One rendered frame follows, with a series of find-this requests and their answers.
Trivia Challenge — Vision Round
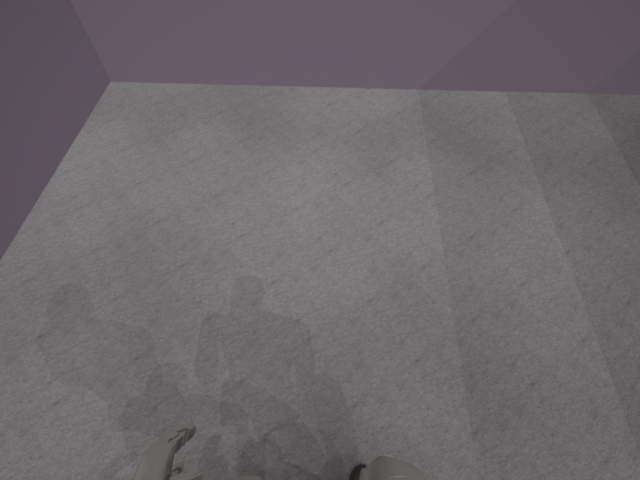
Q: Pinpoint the right robot shin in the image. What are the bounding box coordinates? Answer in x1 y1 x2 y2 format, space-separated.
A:
368 455 394 465

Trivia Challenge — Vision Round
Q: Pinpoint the left robot hand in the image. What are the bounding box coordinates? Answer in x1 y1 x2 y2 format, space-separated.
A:
132 423 202 480

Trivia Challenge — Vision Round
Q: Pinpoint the robot right thigh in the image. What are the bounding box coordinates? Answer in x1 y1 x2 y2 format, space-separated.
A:
359 457 429 480

